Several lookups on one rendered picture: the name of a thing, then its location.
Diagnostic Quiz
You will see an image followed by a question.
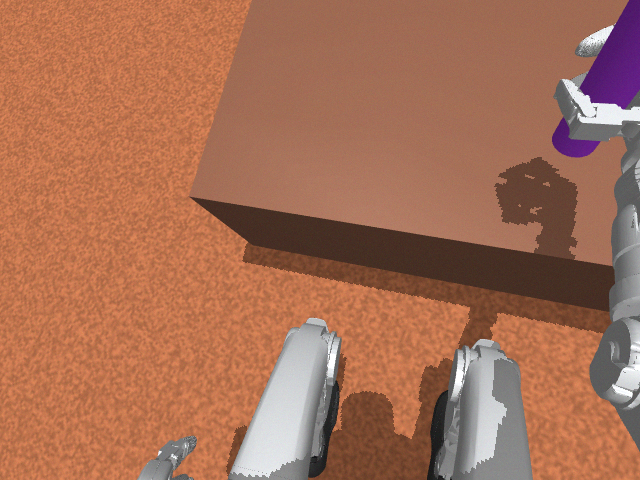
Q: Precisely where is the can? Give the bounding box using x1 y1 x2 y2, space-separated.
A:
552 0 640 158

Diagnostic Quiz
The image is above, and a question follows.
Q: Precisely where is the left robot hand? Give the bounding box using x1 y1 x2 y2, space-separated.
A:
137 436 197 480

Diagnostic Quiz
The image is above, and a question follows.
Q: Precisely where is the right robot hand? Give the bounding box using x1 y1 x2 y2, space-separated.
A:
553 24 640 150

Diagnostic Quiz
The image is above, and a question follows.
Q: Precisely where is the left robot foot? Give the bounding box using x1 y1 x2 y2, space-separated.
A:
308 380 340 478

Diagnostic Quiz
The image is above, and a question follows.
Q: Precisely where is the right robot foot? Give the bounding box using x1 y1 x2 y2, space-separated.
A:
427 390 452 480

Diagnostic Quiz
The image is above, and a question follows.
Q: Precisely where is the right robot arm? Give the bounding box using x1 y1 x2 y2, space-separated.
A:
589 140 640 452

